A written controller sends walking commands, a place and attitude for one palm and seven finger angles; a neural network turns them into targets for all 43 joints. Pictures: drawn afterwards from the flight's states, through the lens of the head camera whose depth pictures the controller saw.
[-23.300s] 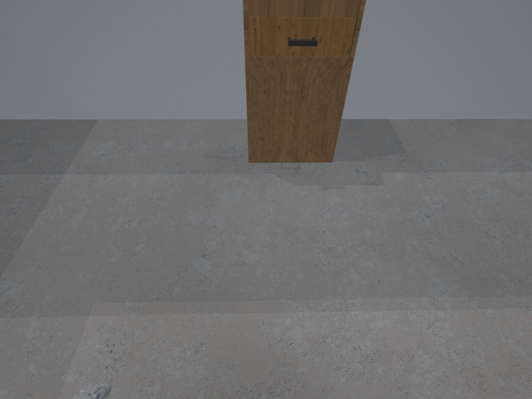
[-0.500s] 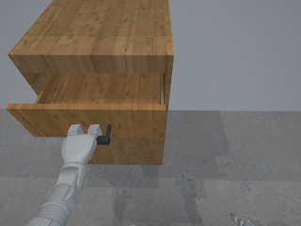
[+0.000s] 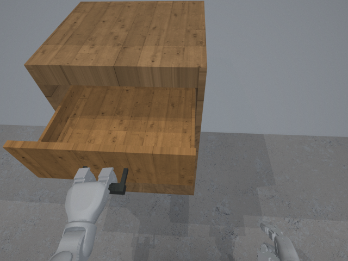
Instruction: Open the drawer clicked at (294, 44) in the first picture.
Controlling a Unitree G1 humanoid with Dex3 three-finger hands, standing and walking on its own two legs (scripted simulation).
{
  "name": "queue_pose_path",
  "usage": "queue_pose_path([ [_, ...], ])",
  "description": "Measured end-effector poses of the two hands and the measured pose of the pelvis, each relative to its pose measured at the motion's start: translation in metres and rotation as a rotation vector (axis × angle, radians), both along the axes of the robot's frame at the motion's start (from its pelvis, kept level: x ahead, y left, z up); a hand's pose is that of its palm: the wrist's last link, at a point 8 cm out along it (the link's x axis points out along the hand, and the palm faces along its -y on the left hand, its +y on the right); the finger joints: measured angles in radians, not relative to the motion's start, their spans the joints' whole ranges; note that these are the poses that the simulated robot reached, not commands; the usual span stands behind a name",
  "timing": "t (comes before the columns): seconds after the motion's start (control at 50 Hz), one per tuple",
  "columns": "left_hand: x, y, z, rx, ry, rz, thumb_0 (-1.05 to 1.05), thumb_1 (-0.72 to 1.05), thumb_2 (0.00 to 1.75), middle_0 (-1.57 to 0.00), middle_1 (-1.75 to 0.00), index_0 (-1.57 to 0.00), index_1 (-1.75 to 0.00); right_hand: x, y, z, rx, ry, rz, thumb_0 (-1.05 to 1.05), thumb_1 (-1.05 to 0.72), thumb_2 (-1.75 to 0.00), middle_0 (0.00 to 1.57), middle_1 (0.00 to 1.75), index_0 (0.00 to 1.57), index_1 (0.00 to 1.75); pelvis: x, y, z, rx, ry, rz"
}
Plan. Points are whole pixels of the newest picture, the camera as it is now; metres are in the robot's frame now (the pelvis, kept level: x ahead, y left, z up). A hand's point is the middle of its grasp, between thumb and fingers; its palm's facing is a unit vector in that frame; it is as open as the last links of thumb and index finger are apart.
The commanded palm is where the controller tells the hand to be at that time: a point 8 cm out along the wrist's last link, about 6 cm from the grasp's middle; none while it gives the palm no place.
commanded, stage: pull the drawer open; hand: left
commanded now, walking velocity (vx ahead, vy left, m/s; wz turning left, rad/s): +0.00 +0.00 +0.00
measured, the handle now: (102, 179) +0.30 +0.21 -0.01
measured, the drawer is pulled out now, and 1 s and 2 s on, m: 0.23 0.30 0.30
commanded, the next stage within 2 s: open the thumb to release the handle in 1.16 s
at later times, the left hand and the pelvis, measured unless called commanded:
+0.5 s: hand (91, 228) +0.20 +0.21 -0.03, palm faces -0.03 -0.09 -1.00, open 5.5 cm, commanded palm +0.16 +0.22 +0.02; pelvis +0.00 -0.02 -0.01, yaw -1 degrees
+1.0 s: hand (87, 242) +0.17 +0.21 -0.03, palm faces -0.07 -0.11 -0.99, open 5.8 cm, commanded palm +0.12 +0.22 +0.02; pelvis +0.00 -0.03 -0.01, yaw -1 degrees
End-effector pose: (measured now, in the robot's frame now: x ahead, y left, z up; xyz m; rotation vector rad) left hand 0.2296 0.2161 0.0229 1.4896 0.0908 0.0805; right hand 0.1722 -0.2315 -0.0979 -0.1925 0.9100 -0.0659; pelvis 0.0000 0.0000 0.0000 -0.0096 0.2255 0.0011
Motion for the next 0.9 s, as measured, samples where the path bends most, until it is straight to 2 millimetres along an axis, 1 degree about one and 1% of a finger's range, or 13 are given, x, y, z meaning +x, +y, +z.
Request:
queue_pose_path([
  [0.14, -0.011, -0.001, 0.0, 0.002, 0.008, 0.014, 0.04, 0.73, 0.84, -0.29, -1.34, -0.42, -1.35, 0.011, 0.003, 0.001, 0.014, -0.028, 0.026, 0.01, -0.91, -0.9, 0.2, 0.3, 0.2, 0.3, 0.0, -0.006, -0.001, 0.006, -0.004, 0.001],
  [0.3, -0.025, -0.002, 0.002, -0.011, 0.021, 0.026, 0.05, 0.73, 0.82, -0.29, -1.33, -0.42, -1.35, 0.012, -0.003, 0.003, 0.018, -0.043, 0.024, 0.01, -0.91, -0.9, 0.2, 0.3, 0.2, 0.3, 0.002, -0.012, -0.002, 0.014, -0.003, -0.01],
  [0.5, -0.053, -0.002, 0.002, -0.014, 0.028, 0.028, 0.05, 0.74, 0.81, -0.28, -1.33, -0.42, -1.35, 0.014, -0.016, -0.002, 0.001, -0.041, 0.035, 0.01, -0.91, -0.9, 0.2, 0.3, 0.2, 0.3, 0.004, -0.017, -0.006, 0.022, 0.01, -0.018],
  [0.66, -0.074, -0.003, 0.002, -0.001, 0.036, 0.029, 0.04, 0.73, 0.81, -0.29, -1.33, -0.42, -1.35, 0.02, -0.016, -0.009, 0.01, -0.052, 0.062, 0.02, -0.91, -0.9, 0.2, 0.3, 0.2, 0.3, 0.001, -0.022, -0.012, 0.027, 0.02, -0.012],
  [0.78, -0.074, -0.003, 0.003, -0.008, 0.039, 0.035, 0.05, 0.73, 0.79, -0.29, -1.33, -0.42, -1.35, 0.023, -0.013, -0.009, 0.031, -0.077, 0.066, 0.02, -0.91, -0.9, 0.2, 0.3, 0.2, 0.3, -0.001, -0.026, -0.014, 0.032, 0.023, -0.016],
  [0.9, -0.077, -0.003, 0.006, -0.017, 0.059, 0.033, 0.04, 0.72, 0.76, -0.28, -1.33, -0.42, -1.35, 0.02, -0.016, -0.007, 0.04, -0.08, 0.058, 0.02, -0.91, -0.9, 0.2, 0.3, 0.2, 0.3, 0.001, -0.028, -0.014, 0.035, 0.027, -0.027],
])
